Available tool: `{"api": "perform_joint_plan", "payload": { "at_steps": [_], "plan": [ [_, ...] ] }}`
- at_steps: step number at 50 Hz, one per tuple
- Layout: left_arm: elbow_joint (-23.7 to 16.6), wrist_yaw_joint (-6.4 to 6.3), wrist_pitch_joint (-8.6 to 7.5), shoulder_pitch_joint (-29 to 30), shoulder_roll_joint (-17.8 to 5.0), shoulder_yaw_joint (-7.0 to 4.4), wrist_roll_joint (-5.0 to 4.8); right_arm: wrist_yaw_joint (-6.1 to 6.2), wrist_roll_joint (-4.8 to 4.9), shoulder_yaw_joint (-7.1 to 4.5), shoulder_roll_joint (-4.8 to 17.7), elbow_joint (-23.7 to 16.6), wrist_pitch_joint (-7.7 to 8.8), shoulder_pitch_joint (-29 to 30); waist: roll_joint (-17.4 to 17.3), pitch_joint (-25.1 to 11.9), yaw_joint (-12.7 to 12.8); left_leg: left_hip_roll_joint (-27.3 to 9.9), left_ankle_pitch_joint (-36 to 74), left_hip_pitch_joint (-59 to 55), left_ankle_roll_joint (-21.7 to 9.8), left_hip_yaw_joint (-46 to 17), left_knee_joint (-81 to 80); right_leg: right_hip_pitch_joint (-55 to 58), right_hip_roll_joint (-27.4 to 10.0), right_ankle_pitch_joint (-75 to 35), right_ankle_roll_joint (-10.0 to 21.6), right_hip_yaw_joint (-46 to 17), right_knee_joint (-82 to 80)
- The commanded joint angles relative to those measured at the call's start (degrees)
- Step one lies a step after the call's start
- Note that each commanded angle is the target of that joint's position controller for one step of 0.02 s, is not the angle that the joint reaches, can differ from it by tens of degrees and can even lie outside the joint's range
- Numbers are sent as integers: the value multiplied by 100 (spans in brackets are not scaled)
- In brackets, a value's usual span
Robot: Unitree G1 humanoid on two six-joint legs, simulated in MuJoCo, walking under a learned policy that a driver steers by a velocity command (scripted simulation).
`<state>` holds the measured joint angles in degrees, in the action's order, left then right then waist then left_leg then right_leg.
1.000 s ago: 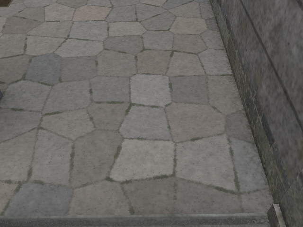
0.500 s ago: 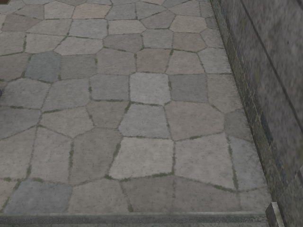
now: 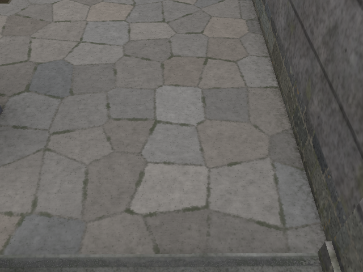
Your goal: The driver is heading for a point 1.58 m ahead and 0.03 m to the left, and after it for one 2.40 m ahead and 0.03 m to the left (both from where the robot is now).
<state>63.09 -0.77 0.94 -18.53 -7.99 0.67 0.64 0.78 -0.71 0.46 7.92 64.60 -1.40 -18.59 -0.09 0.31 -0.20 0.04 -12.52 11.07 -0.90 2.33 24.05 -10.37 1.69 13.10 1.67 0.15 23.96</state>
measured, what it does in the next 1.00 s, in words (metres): stands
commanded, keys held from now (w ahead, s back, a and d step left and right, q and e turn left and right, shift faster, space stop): no key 0.88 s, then w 0.10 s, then no key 0.02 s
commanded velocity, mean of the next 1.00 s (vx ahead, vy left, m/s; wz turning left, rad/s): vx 0.01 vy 0.00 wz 0.00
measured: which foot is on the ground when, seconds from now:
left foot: down 0.00-1.00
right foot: down 0.00-1.00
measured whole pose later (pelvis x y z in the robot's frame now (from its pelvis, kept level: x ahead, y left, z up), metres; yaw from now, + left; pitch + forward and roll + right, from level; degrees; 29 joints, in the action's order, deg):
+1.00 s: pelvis +0.02 +0.00 +0.00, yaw +0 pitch -1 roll +0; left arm 63.5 -0.7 1.3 -20.2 -8.0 -0.3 0.7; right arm 0.6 -0.9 -0.5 8.0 64.6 -1.6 -20.0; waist 0.0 -0.7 -0.1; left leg 0.3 -18.5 10.4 -1.9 2.0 27.1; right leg -9.6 1.5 18.5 2.5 0.0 26.8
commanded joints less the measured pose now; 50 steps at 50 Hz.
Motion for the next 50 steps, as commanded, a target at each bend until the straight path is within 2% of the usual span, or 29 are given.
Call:
{"api": "perform_joint_plan", "payload": {
  "at_steps": [1,44,45,47,49,50],
  "plan": [
    [-57,-11,-21,-400,-419,-64,0,11,0,-61,412,-37,17,-421,1,377,0,-639,275,51,-137,-616,-454,-319,-707,-432,145,-630,-499],
    [33,-25,-41,-440,-364,-75,-8,21,9,-83,377,15,41,-425,7,373,5,-652,548,-73,-131,-600,-466,-157,-737,-722,126,-597,-493],
    [62,-23,-37,-495,-321,-62,-5,16,6,-69,333,41,39,-474,10,255,6,-612,189,-133,-129,-583,-541,-95,-694,-324,127,-583,-578],
    [27,-13,-2,-493,-511,-153,-1,2,0,-155,508,2,8,-475,34,352,3,-355,-1079,-22,-219,-439,-395,-223,-463,1043,237,-492,-496],
    [-101,8,45,-454,-662,-240,24,-21,-32,-227,611,-127,-33,-426,62,691,7,-162,-2467,387,-374,-379,-196,-658,-344,2618,423,-531,-420],
    [-130,1,34,-433,-577,-231,18,-16,-35,-209,494,-159,-20,-405,81,942,12,-170,-2141,515,-371,-367,-134,-811,-406,2371,436,-586,-421]
  ]
}}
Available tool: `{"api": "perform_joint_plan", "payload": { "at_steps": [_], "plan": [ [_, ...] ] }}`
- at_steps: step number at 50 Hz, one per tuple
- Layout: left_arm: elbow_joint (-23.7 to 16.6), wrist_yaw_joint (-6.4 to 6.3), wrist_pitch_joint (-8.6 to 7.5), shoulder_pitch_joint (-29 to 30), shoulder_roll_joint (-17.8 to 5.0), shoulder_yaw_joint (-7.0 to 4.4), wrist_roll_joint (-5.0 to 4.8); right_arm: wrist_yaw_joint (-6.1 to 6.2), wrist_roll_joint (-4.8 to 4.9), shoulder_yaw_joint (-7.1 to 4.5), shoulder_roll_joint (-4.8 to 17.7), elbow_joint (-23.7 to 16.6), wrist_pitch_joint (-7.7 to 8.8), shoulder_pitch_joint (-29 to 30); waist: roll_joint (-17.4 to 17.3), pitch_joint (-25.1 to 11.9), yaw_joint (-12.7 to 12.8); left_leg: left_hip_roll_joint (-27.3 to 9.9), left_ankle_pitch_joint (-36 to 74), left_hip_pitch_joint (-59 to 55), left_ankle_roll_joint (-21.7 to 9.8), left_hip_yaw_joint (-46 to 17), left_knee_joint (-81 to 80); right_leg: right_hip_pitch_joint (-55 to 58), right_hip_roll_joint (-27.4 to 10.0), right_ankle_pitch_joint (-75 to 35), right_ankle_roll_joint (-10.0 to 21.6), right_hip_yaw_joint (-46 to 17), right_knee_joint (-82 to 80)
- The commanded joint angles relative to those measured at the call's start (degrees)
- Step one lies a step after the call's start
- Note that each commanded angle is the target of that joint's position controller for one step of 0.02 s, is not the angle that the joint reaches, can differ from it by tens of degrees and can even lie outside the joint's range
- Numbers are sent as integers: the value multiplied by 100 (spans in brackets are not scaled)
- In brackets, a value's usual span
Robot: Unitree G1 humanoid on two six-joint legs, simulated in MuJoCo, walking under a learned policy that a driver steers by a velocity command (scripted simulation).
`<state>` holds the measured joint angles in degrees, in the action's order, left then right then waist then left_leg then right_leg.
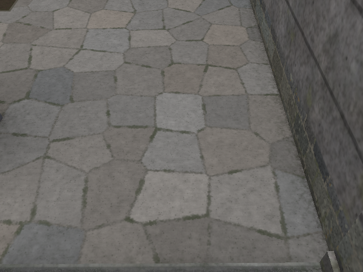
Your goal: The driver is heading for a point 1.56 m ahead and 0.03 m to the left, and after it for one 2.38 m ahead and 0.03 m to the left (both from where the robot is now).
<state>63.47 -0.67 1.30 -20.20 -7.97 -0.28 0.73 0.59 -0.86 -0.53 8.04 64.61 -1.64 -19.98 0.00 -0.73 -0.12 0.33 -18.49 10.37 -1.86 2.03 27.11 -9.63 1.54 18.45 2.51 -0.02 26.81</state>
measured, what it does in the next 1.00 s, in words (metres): stands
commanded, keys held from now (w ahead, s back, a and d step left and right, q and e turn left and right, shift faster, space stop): no key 0.74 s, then w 0.26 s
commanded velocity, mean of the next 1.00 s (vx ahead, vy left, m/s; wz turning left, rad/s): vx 0.09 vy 0.00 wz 0.00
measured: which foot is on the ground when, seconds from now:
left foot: down 0.00-1.00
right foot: down 0.00-1.00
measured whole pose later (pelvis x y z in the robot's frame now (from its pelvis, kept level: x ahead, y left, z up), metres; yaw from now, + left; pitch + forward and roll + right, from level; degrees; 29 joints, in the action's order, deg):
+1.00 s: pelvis +0.03 +0.00 -0.01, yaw +0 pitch -1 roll +1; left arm 64.2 -0.9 0.0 -21.9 -9.2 -1.6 1.8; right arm 0.8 -1.5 -2.6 9.7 64.5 -0.5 -22.5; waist 0.1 -1.3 -0.8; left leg 1.5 -20.5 9.8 -2.7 1.0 31.7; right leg -10.1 1.3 23.8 4.0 -0.6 33.9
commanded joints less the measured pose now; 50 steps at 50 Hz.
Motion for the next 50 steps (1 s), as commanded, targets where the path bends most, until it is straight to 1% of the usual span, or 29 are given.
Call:
{"api": "perform_joint_plan", "payload": {
  "at_steps": [1,2,3,4,6,7,8,9,10,12,15,19,25,27,29,30,32,33,34,36,38,39,41,43,45,47,48,49,50],
  "plan": [
    [-158,-24,-34,-268,-455,-118,14,17,-29,-81,328,-147,40,-289,99,1123,-2,-220,-887,561,-234,-322,-348,-894,-463,1247,325,-616,-686],
    [-141,-36,-68,-299,-388,-105,32,30,-52,-61,247,-125,79,-353,102,1083,-11,-268,-294,492,-190,-361,-316,-865,-519,641,284,-652,-650],
    [-115,-44,-89,-332,-415,-104,43,33,-76,-49,239,-115,119,-481,155,990,-45,-332,62,373,-170,-414,-353,-863,-552,162,274,-669,-528],
    [-98,-40,-120,-425,-337,-76,51,45,-73,-65,363,-58,140,-543,-46,965,-8,-435,486,325,-182,-504,-296,-748,-507,-439,244,-537,-347],
    [1,-62,-153,-552,-259,-45,77,57,-58,-40,313,-8,171,-600,-31,825,13,-580,1727,173,-168,-563,-169,-385,-572,-1687,133,-495,-153],
    [33,-83,-163,-546,-324,-44,52,77,-40,-82,474,52,177,-625,-90,744,19,-547,2320,78,-156,-518,-96,-207,-620,-2300,125,-490,-60],
    [87,-114,-164,-554,-532,-100,7,105,-47,-72,437,81,200,-681,-19,579,-13,-589,2869,-104,-155,-512,-53,-93,-606,-2843,138,-456,63],
    [90,-168,-240,-465,-526,-99,-84,161,43,-72,463,70,286,-536,-45,110,7,-652,3253,-394,-68,-548,-168,267,-690,-3211,36,-502,-97],
    [123,-204,-260,-434,-520,-97,-104,197,106,-92,524,64,303,-421,14,85,29,-650,3360,-512,-40,-531,-199,395,-704,-3307,-10,-488,-166],
    [166,-234,-231,-331,-465,-76,-130,232,141,-81,480,118,265,-385,-27,112,10,-654,3429,-623,-18,-513,-252,503,-718,-3379,-30,-472,-217],
    [220,-257,-159,-238,-387,-59,-130,259,131,-74,413,173,194,-307,-25,206,4,-647,3342,-707,8,-492,-427,556,-721,-3297,-65,-443,-401],
    [270,-257,-133,-115,-410,-63,-121,261,128,-73,411,223,160,-176,-14,292,2,-671,3117,-750,33,-504,-656,590,-751,-3085,-88,-456,-637],
    [321,-200,-140,115,-428,-69,-111,200,122,-81,422,260,163,66,-3,431,0,-700,2613,-746,50,-560,-992,571,-785,-2562,-113,-503,-979],
    [356,-200,-154,146,-451,-88,-94,187,106,-118,484,283,188,103,9,454,-5,-706,2494,-718,42,-574,-1077,566,-796,-2459,-103,-522,-1051],
    [376,-189,-163,202,-452,-94,-106,186,103,-112,444,312,197,140,-2,459,-11,-704,2404,-732,43,-585,-1151,546,-805,-2372,-99,-530,-1107],
    [411,-129,-71,62,-358,-55,6,126,-9,-76,356,355,107,-4,-1,751,-6,-637,1974,-534,-7,-504,-1081,326,-735,-1941,-37,-442,-1022],
    [333,-67,-33,66,-229,-6,35,71,-7,-73,357,299,41,-14,-63,658,-2,-623,1568,-414,-31,-516,-1071,193,-780,-1592,-12,-477,-1022],
    [308,-51,-34,39,-302,-12,14,53,-2,-30,258,242,42,12,44,592,2,-673,1442,-405,-45,-552,-1050,142,-756,-1416,-14,-476,-1013],
    [281,-50,-45,75,-321,-12,4,48,-9,-33,330,192,45,69,41,576,0,-669,1406,-361,-54,-560,-1029,104,-751,-1392,-10,-484,-1014],
    [215,-60,-68,159,-413,-12,-13,57,31,-31,415,142,79,139,10,536,-2,-678,1335,-322,-35,-589,-1098,115,-773,-1337,-26,-523,-1070],
    [239,-54,-71,19,-376,9,-13,52,33,-13,389,170,85,1,9,413,-1,-644,1028,-364,-40,-580,-1130,158,-734,-1034,-17,-504,-1099],
    [226,-49,-63,-8,-412,-10,-10,44,35,-33,431,154,75,-19,1,426,-7,-553,535,-336,-67,-545,-1115,115,-635,-557,13,-453,-1073],
    [142,-30,-21,-57,-539,-92,0,23,20,-121,592,66,28,-62,-41,518,-10,-312,-1064,-101,-237,-451,-909,-139,-341,981,178,-286,-792],
    [8,-12,13,-83,-559,-132,38,4,-10,-171,643,-58,-12,-130,-78,963,-26,-272,-2267,380,-388,-560,-817,-664,-217,2064,308,-278,-573],
    [-94,-20,-27,-64,-436,-129,72,19,-24,-189,582,-141,19,-198,-127,1156,-61,-398,-2247,502,-483,-785,-733,-896,-197,1842,331,-281,-292],
    [-107,9,-96,-209,-294,-117,152,0,-79,-225,591,-135,60,-479,-279,1043,-108,-596,-2171,387,-628,-1157,-765,-969,-87,1329,323,-179,96],
    [-108,13,-138,-215,-442,-168,173,8,-92,-306,821,-88,87,-625,-385,1126,-144,-706,-2211,318,-755,-1392,-748,-1152,-29,1202,333,-99,386],
    [-150,-45,-248,-68,-558,-238,107,61,-92,-374,918,-35,196,-683,-487,853,-161,-787,-1667,106,-815,-1596,-754,-1043,42,826,266,8,682],
    [-160,-78,-301,-119,-553,-245,111,91,-45,-432,1056,-47,248,-685,-454,812,-125,-907,-1147,2,-915,-1744,-616,-1098,37,665,248,82,899]
  ]
}}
